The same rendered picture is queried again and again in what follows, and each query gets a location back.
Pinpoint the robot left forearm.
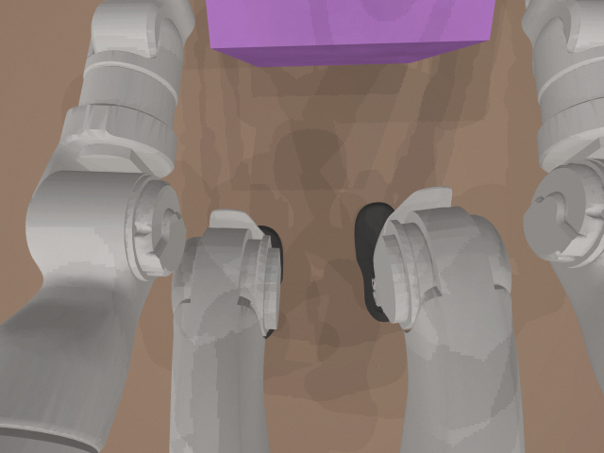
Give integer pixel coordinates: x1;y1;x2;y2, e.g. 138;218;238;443
25;0;195;260

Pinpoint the right robot foot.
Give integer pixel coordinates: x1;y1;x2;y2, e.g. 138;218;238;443
355;202;394;322

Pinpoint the robot right thigh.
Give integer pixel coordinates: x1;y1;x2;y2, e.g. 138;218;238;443
376;206;525;453

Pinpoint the robot right forearm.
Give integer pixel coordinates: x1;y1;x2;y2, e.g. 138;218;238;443
521;0;604;173

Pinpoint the right robot upper arm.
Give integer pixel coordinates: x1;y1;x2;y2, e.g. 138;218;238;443
523;159;604;395

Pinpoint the carton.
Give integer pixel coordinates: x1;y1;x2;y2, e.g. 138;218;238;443
206;0;495;67

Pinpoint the left robot upper arm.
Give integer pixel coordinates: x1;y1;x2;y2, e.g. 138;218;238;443
0;171;187;453

